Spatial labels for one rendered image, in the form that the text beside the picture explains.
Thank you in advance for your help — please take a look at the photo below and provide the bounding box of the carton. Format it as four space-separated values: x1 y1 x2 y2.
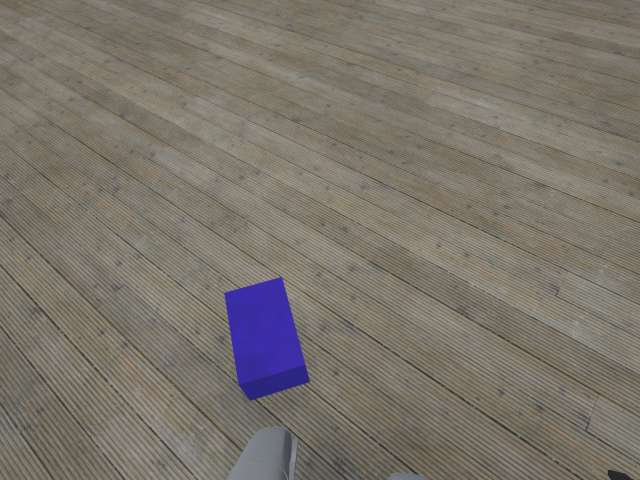
224 277 310 401

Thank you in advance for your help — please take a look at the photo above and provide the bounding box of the left robot thigh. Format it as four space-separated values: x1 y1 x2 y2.
226 427 298 480

